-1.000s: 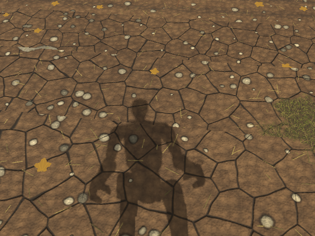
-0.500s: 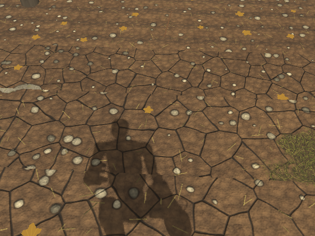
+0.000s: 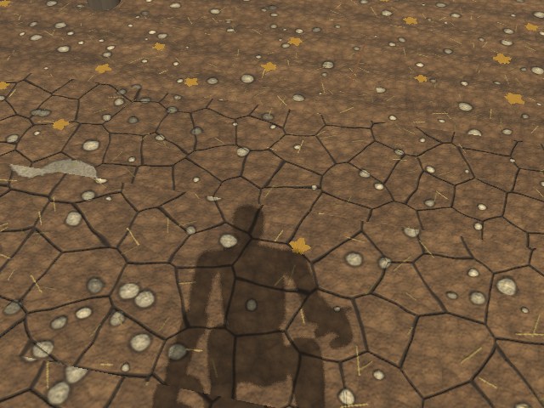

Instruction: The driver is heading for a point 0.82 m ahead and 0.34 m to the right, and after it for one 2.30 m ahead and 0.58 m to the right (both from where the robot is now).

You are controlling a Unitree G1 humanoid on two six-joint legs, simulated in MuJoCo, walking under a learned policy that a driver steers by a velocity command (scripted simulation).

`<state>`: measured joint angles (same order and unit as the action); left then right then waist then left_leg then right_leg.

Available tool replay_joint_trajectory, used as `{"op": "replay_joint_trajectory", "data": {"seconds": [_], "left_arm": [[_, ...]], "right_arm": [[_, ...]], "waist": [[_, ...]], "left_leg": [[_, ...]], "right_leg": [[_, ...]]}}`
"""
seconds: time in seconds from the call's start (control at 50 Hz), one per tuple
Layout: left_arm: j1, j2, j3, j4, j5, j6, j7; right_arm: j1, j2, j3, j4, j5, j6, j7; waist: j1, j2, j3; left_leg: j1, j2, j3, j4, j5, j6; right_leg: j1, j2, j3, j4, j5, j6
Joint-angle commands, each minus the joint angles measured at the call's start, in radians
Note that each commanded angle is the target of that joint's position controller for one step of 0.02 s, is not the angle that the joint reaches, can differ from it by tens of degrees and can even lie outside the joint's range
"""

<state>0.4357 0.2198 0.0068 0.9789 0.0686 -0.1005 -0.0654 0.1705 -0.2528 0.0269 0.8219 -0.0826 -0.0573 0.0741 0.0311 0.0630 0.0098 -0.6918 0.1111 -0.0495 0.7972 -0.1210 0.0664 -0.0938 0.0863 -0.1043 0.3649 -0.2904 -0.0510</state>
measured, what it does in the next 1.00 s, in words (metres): goes down, turning right: left foot, then right foot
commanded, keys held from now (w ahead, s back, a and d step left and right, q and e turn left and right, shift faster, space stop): w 0.08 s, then w+e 0.92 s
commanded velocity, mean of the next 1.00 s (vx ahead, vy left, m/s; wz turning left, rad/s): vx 0.50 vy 0.00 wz -0.41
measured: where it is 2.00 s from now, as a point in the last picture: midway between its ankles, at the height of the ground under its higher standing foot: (396, 273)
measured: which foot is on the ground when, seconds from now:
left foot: up 0.00-0.10, down 0.12-0.68, up 0.70-1.00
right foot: down 0.00-0.12, up 0.14-0.66, down 0.68-1.00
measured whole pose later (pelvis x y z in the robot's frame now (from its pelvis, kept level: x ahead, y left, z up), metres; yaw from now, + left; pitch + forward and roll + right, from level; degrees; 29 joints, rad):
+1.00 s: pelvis +0.56 -0.07 -0.09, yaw -28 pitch +1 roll -3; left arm 0.55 0.17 -0.03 0.92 0.05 -0.15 -0.05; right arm 0.06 -0.22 0.02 0.69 -0.09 -0.07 0.05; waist 0.09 0.05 -0.02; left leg -0.49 0.08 -0.04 0.56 0.29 -0.04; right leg -0.23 0.14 0.09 1.08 -0.85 -0.07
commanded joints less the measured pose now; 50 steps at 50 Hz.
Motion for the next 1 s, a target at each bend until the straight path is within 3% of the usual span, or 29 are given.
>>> {"op": "replay_joint_trajectory", "data": {"seconds": [0.02, 0.08, 0.12, 0.14, 0.16, 0.18, 0.2, 0.24, 0.28, 0.36, 0.42, 0.44, 0.5, 0.58, 0.62, 0.66, 0.68, 0.7, 0.72, 0.74, 0.76, 0.8, 0.82, 0.86, 0.88, 0.9, 0.92, 0.96, 1.0], "left_arm": [[-0.161, 0.197, 0.059, -0.111, -0.008, -0.036, -0.019], [-0.076, 0.156, 0.055, -0.085, 0.000, -0.018, -0.015], [-0.094, 0.156, 0.052, -0.104, 0.012, -0.019, -0.013], [0.054, 0.032, 0.021, -0.103, 0.025, -0.029, -0.019], [0.061, 0.022, 0.005, -0.101, 0.013, -0.030, -0.036], [-0.124, 0.077, 0.025, -0.120, -0.016, -0.021, -0.027], [-0.147, 0.094, 0.031, -0.113, -0.025, -0.021, 0.003], [-0.102, 0.076, 0.024, -0.101, 0.015, -0.023, 0.041], [-0.106, 0.025, 0.015, -0.101, 0.024, -0.011, 0.040], [-0.180, 0.040, 0.022, -0.118, -0.013, -0.007, -0.005], [-0.222, 0.020, 0.014, -0.143, -0.001, 0.004, -0.025], [-0.146, 0.013, 0.008, -0.120, 0.007, 0.006, -0.039], [-0.214, 0.063, 0.025, -0.164, 0.017, 0.000, -0.041], [-0.263, 0.061, 0.035, -0.216, 0.018, 0.000, -0.018], [-0.275, 0.056, 0.042, -0.253, 0.018, 0.000, -0.007], [-0.151, 0.091, 0.066, -0.239, 0.005, -0.011, 0.003], [0.017, 0.122, 0.090, -0.184, 0.001, -0.030, 0.013], [0.189, 0.178, 0.118, -0.116, 0.015, -0.056, 0.037], [0.261, 0.240, 0.115, -0.073, 0.027, -0.066, 0.061], [0.391, 0.216, 0.101, -0.038, 0.030, -0.076, 0.051], [0.283, 0.146, 0.081, -0.048, 0.008, -0.099, 0.040], [0.072, 0.069, 0.045, -0.073, -0.021, -0.079, 0.014], [-0.007, 0.038, 0.020, -0.095, -0.006, -0.062, 0.004], [-0.132, -0.046, -0.031, -0.160, 0.019, -0.057, 0.038], [-0.154, 0.013, -0.022, -0.176, 0.011, -0.063, 0.056], [-0.151, 0.059, -0.017, -0.169, 0.024, -0.060, 0.056], [-0.118, 0.114, -0.004, -0.166, 0.021, -0.063, 0.044], [0.027, 0.157, 0.009, -0.132, -0.016, -0.072, 0.018], [0.131, 0.138, -0.004, -0.082, -0.048, -0.050, 0.003]], "right_arm": [[0.067, -0.031, 0.012, -0.035, 0.016, -0.001, -0.003], [-0.067, -0.112, -0.021, -0.062, 0.012, -0.027, -0.019], [0.037, -0.218, -0.074, -0.043, 0.037, -0.064, -0.025], [0.262, -0.274, -0.083, 0.002, 0.049, -0.064, -0.031], [0.480, -0.227, -0.072, 0.050, 0.043, -0.051, -0.035], [0.495, -0.214, -0.080, 0.096, 0.027, -0.059, -0.046], [0.351, -0.198, -0.081, 0.079, 0.041, -0.064, -0.057], [0.180, -0.066, -0.041, 0.052, 0.046, -0.062, -0.079], [0.109, -0.021, -0.030, 0.030, 0.037, -0.066, -0.093], [0.135, -0.052, -0.050, 0.061, -0.001, -0.083, -0.091], [0.217, -0.051, -0.050, 0.103, -0.017, -0.074, -0.064], [0.235, -0.052, -0.053, 0.110, -0.040, -0.066, -0.061], [0.236, -0.039, -0.039, 0.114, -0.030, -0.072, -0.053], [0.316, -0.076, -0.046, 0.134, -0.026, -0.078, -0.084], [0.282, -0.121, -0.063, 0.117, -0.015, -0.079, -0.092], [0.208, -0.208, -0.097, 0.084, -0.016, -0.078, -0.083], [0.146, -0.248, -0.112, 0.068, -0.026, -0.078, -0.067], [0.122, -0.228, -0.110, 0.067, -0.034, -0.076, -0.033], [0.184, -0.046, -0.074, 0.036, -0.054, -0.071, 0.006], [-0.004, 0.005, -0.051, -0.086, 0.016, -0.080, 0.033], [-0.196, -0.024, -0.065, -0.179, 0.046, -0.079, 0.019], [-0.113, -0.063, -0.080, -0.151, 0.000, -0.051, -0.025], [-0.046, -0.035, -0.065, -0.130, -0.022, -0.039, -0.030], [0.067, 0.013, -0.028, -0.078, -0.070, -0.039, -0.022], [0.105, 0.003, -0.034, -0.079, -0.035, -0.042, -0.026], [0.103, 0.040, -0.016, -0.081, -0.003, -0.034, -0.024], [0.090, 0.019, -0.020, -0.088, 0.026, -0.028, -0.023], [0.043, -0.045, -0.027, -0.117, 0.008, 0.000, -0.023], [0.026, -0.084, -0.031, -0.104, -0.025, 0.007, -0.024]], "waist": [[-0.082, -0.060, 0.066], [-0.041, -0.076, 0.055], [-0.110, -0.038, -0.038], [-0.130, 0.156, -0.306], [-0.216, 0.169, -0.427], [-0.259, 0.082, -0.153], [-0.194, 0.071, -0.039], [-0.081, 0.036, -0.044], [-0.037, -0.015, -0.047], [-0.052, -0.049, 0.008], [-0.068, -0.034, 0.025], [-0.056, -0.021, 0.024], [-0.062, -0.029, 0.064], [-0.105, -0.011, 0.073], [-0.090, -0.010, 0.086], [-0.013, 0.007, 0.050], [0.074, -0.025, 0.023], [0.157, -0.117, -0.018], [0.090, -0.325, -0.161], [0.186, -0.168, -0.151], [0.178, -0.145, 0.074], [0.033, -0.081, 0.083], [-0.036, -0.057, 0.103], [-0.065, -0.055, 0.082], [-0.081, -0.078, 0.034], [-0.090, -0.068, 0.041], [-0.088, -0.033, 0.053], [-0.061, -0.023, 0.135], [-0.039, -0.022, 0.175]], "left_leg": [[0.253, -0.029, -0.004, -0.168, 0.204, 0.010], [0.264, -0.068, 0.048, -0.213, 0.191, 0.049], [0.622, -0.089, 0.060, -0.165, 0.222, 0.113], [1.093, 0.152, -0.239, -0.215, 0.330, 0.309], [1.282, 0.308, -0.612, -0.408, -0.026, 0.367], [1.074, 0.229, -0.572, -0.506, -0.335, 0.231], [0.874, 0.214, -0.462, -0.547, -0.386, 0.184], [0.648, 0.205, -0.327, -0.598, -0.184, 0.180], [0.559, 0.196, -0.225, -0.660, -0.055, 0.170], [0.541, 0.154, 0.026, -0.712, 0.122, 0.153], [0.530, 0.136, 0.136, -0.687, 0.168, 0.162], [0.489, 0.137, 0.153, -0.651, 0.188, 0.165], [0.590, 0.170, 0.150, -0.598, 0.166, 0.174], [0.800, 0.208, 0.162, -0.490, 0.269, 0.163], [0.740, 0.201, 0.223, -0.423, 0.475, 0.144], [0.582, 0.165, 0.305, -0.234, 0.739, 0.110], [0.460, 0.133, 0.334, -0.030, 0.714, 0.087], [0.254, 0.059, 0.312, 0.282, 0.484, 0.058], [-0.005, -0.130, 0.253, 0.712, -0.541, -0.040], [-0.239, -0.185, 0.004, 0.685, -0.557, -0.020], [-0.375, -0.126, -0.081, 0.599, -0.499, -0.024], [-0.289, -0.072, -0.101, 0.561, -0.373, -0.037], [-0.210, -0.049, -0.103, 0.494, -0.317, -0.031], [0.066, -0.029, -0.090, 0.190, 0.254, -0.013], [0.342, -0.060, 0.005, 0.046, 0.512, -0.027], [0.572, -0.059, 0.049, -0.018, 0.638, -0.064], [0.683, -0.077, 0.102, -0.011, 0.631, -0.110], [0.660, -0.063, 0.104, -0.156, 0.431, -0.135], [0.591, -0.048, 0.063, -0.470, 0.428, -0.104]], "right_leg": [[-0.259, -0.319, 0.202, -0.149, 0.367, -0.230], [-0.095, -0.301, 0.181, -0.053, 0.385, -0.169], [-0.218, -0.191, 0.104, 0.158, 0.497, -0.078], [-0.440, -0.055, 0.047, 0.478, 0.138, 0.012], [-0.644, 0.015, 0.087, 0.719, -0.331, 0.021], [-0.794, -0.046, 0.176, 0.837, -0.279, -0.018], [-0.781, -0.099, 0.175, 0.852, -0.181, -0.034], [-0.593, -0.196, 0.198, 0.788, -0.061, -0.047], [-0.496, -0.222, 0.197, 0.751, -0.045, -0.025], [-0.533, -0.221, 0.176, 0.598, 0.187, 0.022], [-0.516, -0.217, 0.149, 0.542, 0.322, 0.036], [-0.454, -0.205, 0.148, 0.668, 0.385, 0.030], [-0.557, -0.207, 0.167, 0.655, 0.337, 0.002], [-0.626, -0.192, 0.127, 0.614, 0.151, 0.005], [-0.497, -0.150, 0.049, 0.577, 0.031, -0.002], [-0.183, -0.055, -0.045, 0.544, -0.020, -0.003], [0.020, 0.007, -0.080, 0.455, 0.093, -0.025], [0.243, 0.029, -0.037, 0.328, 0.198, -0.100], [0.492, -0.166, 0.342, 0.267, 0.596, -0.339], [0.535, -0.312, 0.650, 0.101, 0.490, -0.394], [0.326, -0.373, 0.732, 0.071, 0.256, -0.354], [0.048, -0.336, 0.650, 0.172, 0.070, -0.336], [-0.152, -0.334, 0.623, 0.188, 0.035, -0.322], [-0.483, -0.141, 0.364, 0.233, -0.081, -0.209], [-0.673, -0.031, 0.224, 0.268, -0.137, -0.156], [-0.870, -0.011, 0.191, 0.300, -0.263, -0.126], [-0.952, -0.015, 0.196, 0.325, -0.334, -0.128], [-0.829, -0.045, 0.334, 0.389, -0.464, -0.158], [-0.518, -0.067, 0.474, 0.528, -0.464, -0.175]]}}
Next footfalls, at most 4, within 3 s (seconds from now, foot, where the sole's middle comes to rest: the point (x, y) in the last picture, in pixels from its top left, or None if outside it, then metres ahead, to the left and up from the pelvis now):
0.12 left None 0.29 0.14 -0.77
0.68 right None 0.40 -0.12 -0.77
1.04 left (295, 340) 0.75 -0.03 -0.93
1.46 right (422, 316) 0.84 -0.41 -0.93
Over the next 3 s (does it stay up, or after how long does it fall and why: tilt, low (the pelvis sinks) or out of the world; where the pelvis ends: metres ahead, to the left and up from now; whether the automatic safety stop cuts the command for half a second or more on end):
stays up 1.63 -0.56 -0.31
